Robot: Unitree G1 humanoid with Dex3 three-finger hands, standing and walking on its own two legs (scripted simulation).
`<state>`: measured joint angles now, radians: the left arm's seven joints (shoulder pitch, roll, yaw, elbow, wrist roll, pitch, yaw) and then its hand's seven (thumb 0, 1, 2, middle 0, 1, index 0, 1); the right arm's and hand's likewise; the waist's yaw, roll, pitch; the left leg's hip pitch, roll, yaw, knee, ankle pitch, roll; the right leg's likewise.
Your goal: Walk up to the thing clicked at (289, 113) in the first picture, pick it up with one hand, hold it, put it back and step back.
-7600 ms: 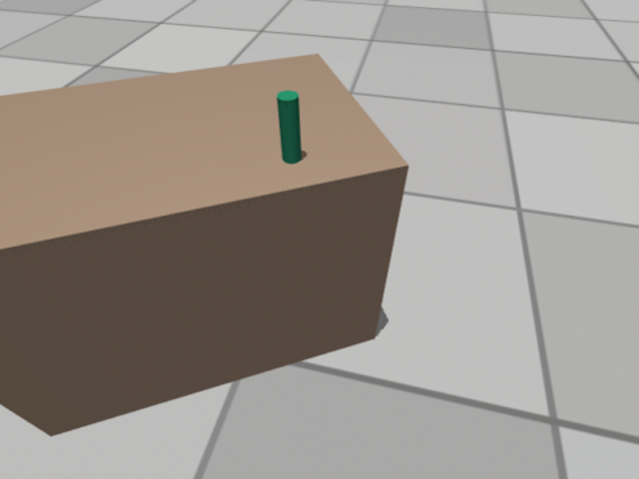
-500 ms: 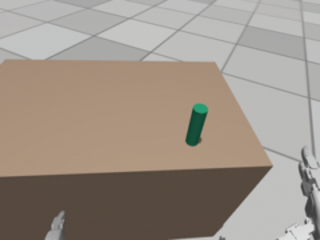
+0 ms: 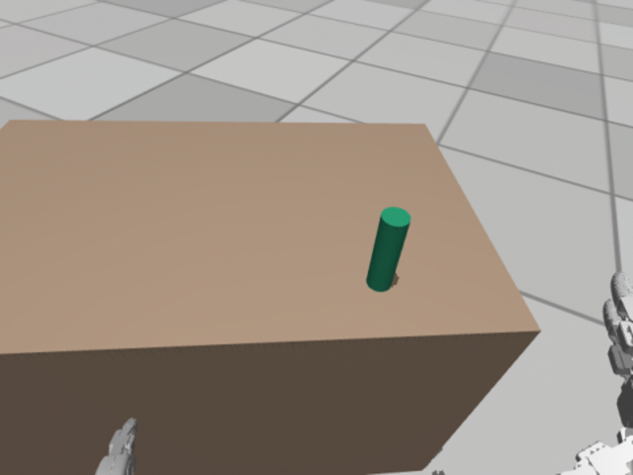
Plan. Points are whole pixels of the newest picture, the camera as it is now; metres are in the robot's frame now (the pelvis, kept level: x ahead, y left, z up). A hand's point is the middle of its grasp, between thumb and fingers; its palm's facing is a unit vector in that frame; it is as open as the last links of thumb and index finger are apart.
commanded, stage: go down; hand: right
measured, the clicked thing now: (386, 252) +0.45 -0.11 +0.05
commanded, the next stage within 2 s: none
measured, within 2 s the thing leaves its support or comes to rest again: neither
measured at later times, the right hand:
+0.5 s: hand (558, 301) +0.28 -0.25 +0.14, palm faces +0.11 +0.97 -0.21, open 17.6 cm
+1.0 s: hand (557, 266) +0.33 -0.28 +0.15, palm faces -0.02 +1.00 -0.03, open 17.4 cm
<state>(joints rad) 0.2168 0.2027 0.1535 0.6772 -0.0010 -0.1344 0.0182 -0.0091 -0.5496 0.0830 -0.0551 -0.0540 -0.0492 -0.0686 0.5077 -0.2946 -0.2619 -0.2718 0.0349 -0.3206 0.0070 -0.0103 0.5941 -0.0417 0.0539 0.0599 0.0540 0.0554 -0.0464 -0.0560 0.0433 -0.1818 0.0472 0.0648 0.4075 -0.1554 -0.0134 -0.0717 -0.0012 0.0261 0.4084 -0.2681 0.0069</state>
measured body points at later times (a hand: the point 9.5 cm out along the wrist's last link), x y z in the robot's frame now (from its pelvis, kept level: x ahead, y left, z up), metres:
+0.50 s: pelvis +0.00 +0.00 +0.00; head -0.01 +0.02 +0.45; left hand +0.17 +0.26 -0.09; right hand +0.27 -0.31 +0.15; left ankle +0.04 +0.13 -0.74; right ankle -0.02 -0.13 -0.74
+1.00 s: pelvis +0.01 +0.00 +0.00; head +0.00 +0.01 +0.45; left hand +0.17 +0.27 -0.09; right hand +0.33 -0.33 +0.15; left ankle +0.04 +0.13 -0.74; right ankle -0.02 -0.13 -0.74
